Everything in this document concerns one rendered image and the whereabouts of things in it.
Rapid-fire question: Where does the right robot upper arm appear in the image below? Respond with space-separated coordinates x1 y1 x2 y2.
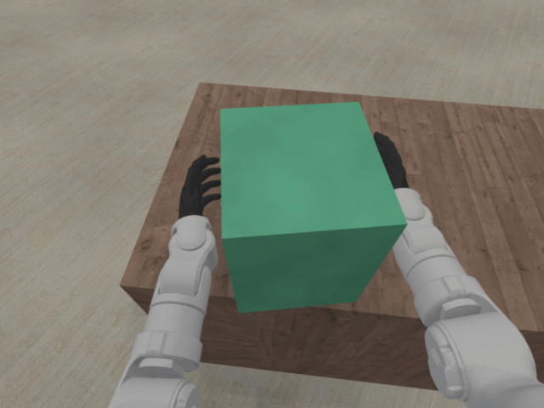
425 312 544 408

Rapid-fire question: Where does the left robot hand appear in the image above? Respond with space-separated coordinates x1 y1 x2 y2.
178 155 221 219

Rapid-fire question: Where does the left robot upper arm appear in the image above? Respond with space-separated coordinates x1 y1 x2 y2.
110 377 201 408

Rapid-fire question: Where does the robot left forearm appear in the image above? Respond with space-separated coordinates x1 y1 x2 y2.
108 215 218 408

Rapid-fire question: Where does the carton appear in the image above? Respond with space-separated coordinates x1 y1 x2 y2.
220 102 408 313

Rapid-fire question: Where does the robot right forearm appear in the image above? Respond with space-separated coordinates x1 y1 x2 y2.
393 188 537 378

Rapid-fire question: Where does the right robot hand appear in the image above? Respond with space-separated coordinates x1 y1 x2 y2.
374 132 409 190

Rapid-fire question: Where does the pedestal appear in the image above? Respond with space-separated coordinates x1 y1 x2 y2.
120 82 544 391

